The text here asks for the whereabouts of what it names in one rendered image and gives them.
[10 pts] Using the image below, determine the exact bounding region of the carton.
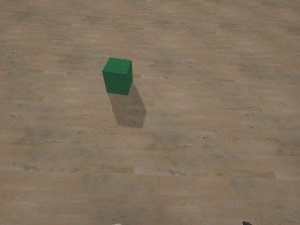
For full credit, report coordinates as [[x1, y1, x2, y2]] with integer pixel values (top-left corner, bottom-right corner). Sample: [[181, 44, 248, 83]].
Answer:
[[102, 57, 133, 96]]

